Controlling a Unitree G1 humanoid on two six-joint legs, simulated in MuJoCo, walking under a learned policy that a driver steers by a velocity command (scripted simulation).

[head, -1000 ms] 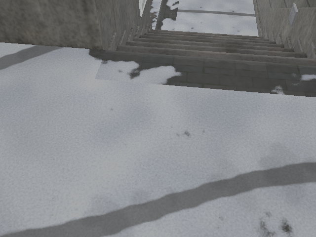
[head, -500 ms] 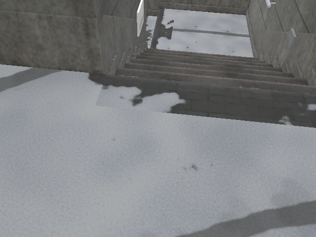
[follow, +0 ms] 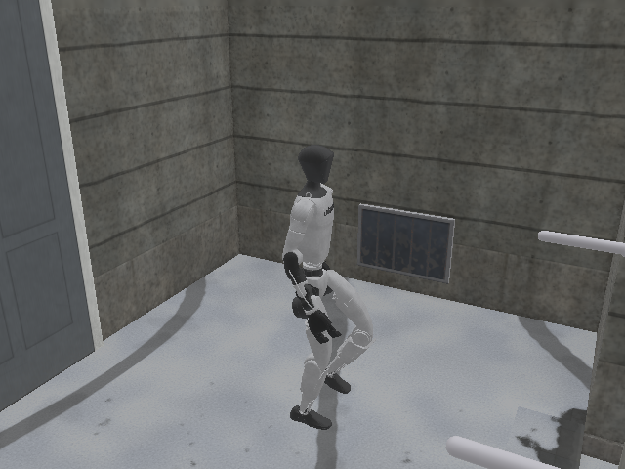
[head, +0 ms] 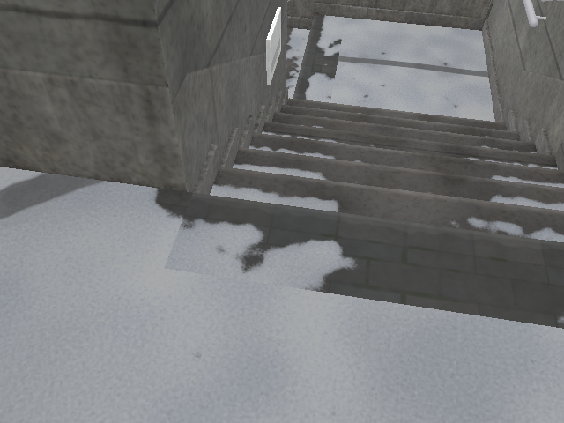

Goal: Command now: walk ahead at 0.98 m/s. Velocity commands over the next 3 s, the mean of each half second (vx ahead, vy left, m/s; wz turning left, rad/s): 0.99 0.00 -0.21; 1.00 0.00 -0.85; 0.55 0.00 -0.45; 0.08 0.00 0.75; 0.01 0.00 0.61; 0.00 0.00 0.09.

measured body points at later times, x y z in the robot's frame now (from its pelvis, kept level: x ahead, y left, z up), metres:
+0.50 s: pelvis +0.48 +0.03 +0.00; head +0.49 +0.03 +0.45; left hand +0.63 +0.27 -0.12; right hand +0.41 -0.23 -0.14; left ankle +0.43 +0.09 -0.74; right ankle +0.53 -0.13 -0.64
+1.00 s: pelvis +0.93 -0.09 -0.01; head +0.95 -0.10 +0.44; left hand +1.03 +0.17 -0.13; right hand +1.04 -0.40 -0.06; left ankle +1.18 +0.01 -0.66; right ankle +0.85 -0.07 -0.74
